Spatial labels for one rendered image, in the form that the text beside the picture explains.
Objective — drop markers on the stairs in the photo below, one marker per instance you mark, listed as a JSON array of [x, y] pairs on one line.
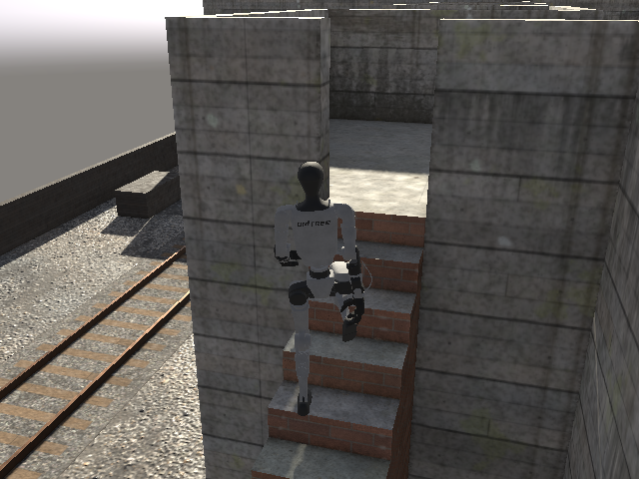
[[359, 424]]

